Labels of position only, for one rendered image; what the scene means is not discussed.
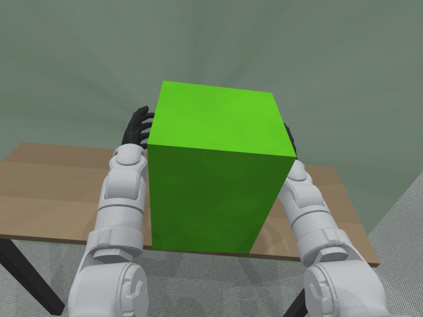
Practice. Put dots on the carton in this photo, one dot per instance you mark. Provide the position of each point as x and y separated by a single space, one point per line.
217 160

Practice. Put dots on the left robot upper arm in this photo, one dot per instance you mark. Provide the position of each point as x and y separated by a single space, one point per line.
110 290

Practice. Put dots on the right robot upper arm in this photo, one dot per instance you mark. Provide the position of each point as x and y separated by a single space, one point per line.
344 289

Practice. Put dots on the robot right forearm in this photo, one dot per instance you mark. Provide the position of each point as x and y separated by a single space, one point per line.
318 237

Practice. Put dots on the table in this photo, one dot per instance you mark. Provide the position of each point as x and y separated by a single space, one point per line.
50 193

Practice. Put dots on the right robot hand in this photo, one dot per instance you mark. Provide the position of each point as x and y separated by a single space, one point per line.
291 138

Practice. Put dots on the left robot hand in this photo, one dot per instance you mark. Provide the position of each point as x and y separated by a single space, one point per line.
133 133

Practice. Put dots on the robot left forearm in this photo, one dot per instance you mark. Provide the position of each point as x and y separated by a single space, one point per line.
117 236

